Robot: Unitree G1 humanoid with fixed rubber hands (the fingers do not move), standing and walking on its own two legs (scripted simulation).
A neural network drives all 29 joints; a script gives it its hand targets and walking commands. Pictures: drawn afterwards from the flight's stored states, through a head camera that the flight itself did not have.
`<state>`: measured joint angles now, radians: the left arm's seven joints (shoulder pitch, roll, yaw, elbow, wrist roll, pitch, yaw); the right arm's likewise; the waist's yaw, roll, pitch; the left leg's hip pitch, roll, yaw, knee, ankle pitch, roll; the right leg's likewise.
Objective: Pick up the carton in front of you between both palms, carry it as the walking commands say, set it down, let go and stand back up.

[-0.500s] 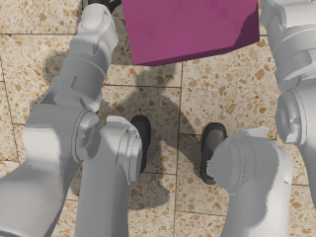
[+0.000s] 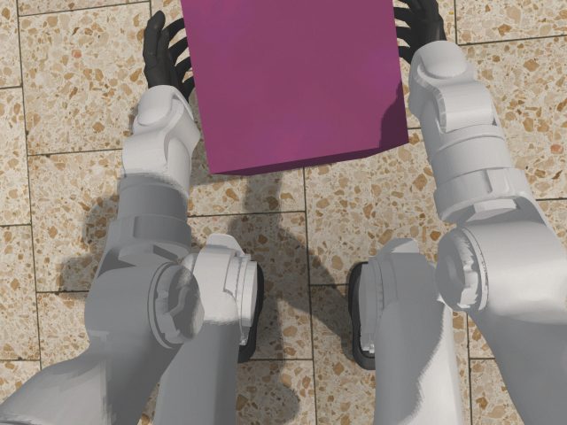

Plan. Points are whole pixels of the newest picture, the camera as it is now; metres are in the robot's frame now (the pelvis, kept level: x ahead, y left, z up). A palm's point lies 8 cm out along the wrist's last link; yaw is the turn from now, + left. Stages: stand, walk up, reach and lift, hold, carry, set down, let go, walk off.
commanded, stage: reach and lift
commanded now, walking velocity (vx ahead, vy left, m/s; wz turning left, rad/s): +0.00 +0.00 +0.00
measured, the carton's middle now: (296, 91) +0.52 +0.00 -0.18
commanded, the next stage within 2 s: none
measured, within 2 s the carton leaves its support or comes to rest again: neither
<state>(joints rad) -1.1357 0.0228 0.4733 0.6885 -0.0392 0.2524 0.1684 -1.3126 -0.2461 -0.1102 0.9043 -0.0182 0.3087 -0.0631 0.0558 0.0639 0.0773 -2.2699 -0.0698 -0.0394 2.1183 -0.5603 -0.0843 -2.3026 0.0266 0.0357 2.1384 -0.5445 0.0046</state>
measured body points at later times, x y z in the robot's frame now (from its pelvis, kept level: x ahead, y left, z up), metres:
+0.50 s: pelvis +0.00 +0.01 +0.12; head +0.25 -0.02 +0.50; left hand +0.49 +0.15 +0.07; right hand +0.51 -0.16 +0.06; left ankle +0.12 +0.13 -0.35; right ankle +0.11 -0.12 -0.35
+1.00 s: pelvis +0.05 +0.01 +0.26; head +0.19 -0.01 +0.69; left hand +0.46 +0.14 +0.23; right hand +0.45 -0.16 +0.22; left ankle +0.11 +0.13 -0.35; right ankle +0.11 -0.12 -0.35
